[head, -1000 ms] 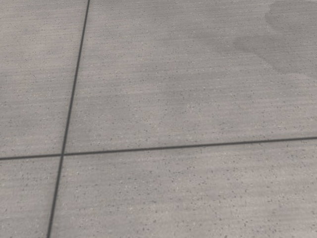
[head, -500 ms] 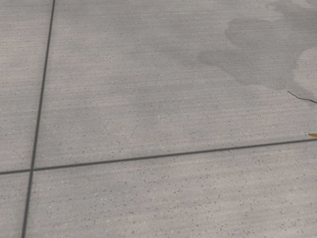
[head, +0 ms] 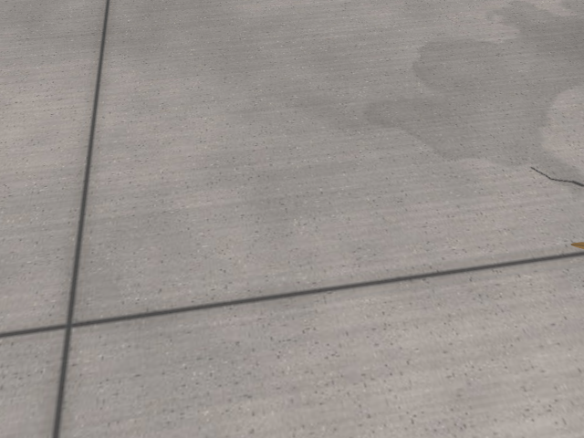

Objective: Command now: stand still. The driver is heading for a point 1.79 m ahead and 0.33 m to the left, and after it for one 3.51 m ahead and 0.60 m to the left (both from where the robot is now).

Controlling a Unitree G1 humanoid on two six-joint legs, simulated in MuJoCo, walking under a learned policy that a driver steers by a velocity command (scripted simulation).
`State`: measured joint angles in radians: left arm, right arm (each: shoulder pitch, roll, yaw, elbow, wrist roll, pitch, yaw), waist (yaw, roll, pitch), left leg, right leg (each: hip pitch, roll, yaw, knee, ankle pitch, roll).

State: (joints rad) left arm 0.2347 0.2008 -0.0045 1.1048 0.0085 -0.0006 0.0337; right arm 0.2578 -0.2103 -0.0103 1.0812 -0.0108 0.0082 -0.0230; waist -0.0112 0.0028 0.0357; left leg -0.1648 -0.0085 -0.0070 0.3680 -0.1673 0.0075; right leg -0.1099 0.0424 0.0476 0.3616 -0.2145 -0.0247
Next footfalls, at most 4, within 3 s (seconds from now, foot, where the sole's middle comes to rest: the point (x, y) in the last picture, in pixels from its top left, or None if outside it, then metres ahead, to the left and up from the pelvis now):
1.02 right None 0.42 -0.04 -0.78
1.58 left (258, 359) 0.73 0.11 -0.78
2.12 right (282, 248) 1.09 0.05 -0.78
2.64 left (189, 211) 1.24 0.34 -0.78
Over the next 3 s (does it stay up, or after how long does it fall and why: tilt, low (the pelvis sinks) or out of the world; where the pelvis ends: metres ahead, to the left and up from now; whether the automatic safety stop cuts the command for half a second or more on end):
stays up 1.29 0.29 0.00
